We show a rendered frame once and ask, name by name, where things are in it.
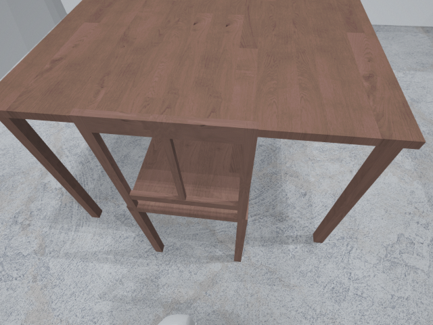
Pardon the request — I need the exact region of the table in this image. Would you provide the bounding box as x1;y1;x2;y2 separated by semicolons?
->
0;0;426;243

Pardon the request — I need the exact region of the chair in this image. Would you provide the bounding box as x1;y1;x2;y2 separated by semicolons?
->
69;108;259;262

